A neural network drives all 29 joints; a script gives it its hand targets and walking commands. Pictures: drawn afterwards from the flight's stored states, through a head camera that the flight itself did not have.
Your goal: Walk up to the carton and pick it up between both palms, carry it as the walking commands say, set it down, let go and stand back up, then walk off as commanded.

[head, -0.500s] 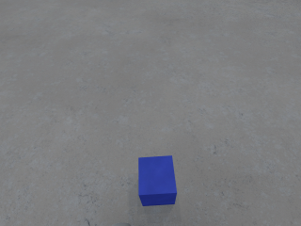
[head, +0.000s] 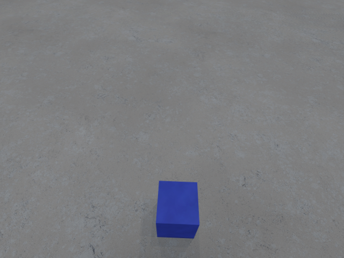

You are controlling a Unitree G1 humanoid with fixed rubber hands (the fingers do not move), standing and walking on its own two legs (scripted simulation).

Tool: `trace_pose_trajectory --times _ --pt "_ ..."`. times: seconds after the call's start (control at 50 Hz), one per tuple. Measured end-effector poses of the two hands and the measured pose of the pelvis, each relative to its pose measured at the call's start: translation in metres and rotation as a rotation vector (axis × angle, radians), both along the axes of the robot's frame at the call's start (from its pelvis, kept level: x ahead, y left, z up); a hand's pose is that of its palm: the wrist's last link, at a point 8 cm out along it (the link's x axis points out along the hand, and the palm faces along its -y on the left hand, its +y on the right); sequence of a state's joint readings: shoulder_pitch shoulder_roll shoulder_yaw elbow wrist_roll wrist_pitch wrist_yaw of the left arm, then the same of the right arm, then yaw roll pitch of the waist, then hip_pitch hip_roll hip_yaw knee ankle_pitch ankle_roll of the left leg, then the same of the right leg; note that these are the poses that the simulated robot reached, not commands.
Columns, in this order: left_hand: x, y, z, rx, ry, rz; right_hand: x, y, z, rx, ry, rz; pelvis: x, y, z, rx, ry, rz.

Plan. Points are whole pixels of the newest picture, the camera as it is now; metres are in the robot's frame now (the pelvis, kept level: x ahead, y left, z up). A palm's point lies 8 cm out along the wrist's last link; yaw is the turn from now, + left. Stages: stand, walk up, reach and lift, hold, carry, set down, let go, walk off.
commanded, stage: walk up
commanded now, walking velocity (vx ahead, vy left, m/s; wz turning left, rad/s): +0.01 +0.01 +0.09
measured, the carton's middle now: (176, 210) +0.45 -0.02 -0.66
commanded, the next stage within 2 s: stand in 0.60 s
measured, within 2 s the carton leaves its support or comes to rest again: neither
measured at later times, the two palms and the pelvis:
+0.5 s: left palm out of the picture +0.08 +0.18 -0.14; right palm out of the picture +0.01 -0.27 -0.16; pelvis +0.06 -0.05 -0.01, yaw +0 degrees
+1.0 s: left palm out of the picture +0.02 +0.18 -0.15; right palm out of the picture +0.02 -0.25 -0.15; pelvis +0.05 -0.03 +0.00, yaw +0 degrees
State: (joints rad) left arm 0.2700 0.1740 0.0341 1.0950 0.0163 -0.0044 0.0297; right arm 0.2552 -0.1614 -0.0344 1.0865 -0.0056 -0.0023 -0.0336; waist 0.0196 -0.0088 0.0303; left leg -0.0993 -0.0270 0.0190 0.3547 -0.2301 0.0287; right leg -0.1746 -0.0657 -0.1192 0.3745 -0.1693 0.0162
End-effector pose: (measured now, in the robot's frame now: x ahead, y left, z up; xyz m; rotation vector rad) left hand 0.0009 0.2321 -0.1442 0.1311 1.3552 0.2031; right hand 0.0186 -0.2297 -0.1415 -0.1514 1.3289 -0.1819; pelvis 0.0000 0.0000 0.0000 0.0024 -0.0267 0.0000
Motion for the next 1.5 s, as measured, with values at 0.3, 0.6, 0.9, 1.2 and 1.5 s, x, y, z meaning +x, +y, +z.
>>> trace_pose_trajectory --times 0.3,0.6,0.9,1.2,1.5 --pt "0.031 -0.011 0.005 0.000 -0.012 -0.045 -0.041 -0.013 -0.008 0.017 0.106 -0.076 0.024 -0.014 -0.003 0.004 0.021 -0.014" --pt "0.077 -0.062 0.001 0.009 -0.038 -0.020 0.018 -0.042 -0.016 0.029 0.126 -0.030 0.060 -0.050 -0.006 -0.008 0.021 0.001" --pt "0.031 -0.054 -0.004 -0.022 0.067 0.008 0.018 -0.027 -0.010 0.024 0.121 0.000 0.055 -0.040 -0.003 -0.011 0.002 -0.004" --pt "0.012 -0.042 -0.005 -0.041 0.098 -0.006 -0.024 -0.001 -0.007 0.050 0.174 -0.006 0.040 -0.025 -0.001 -0.007 0.001 -0.007" --pt "-0.012 -0.038 -0.006 -0.059 0.144 -0.003 -0.034 0.014 -0.006 0.061 0.176 -0.004 0.034 -0.013 -0.001 -0.005 0.012 -0.009"
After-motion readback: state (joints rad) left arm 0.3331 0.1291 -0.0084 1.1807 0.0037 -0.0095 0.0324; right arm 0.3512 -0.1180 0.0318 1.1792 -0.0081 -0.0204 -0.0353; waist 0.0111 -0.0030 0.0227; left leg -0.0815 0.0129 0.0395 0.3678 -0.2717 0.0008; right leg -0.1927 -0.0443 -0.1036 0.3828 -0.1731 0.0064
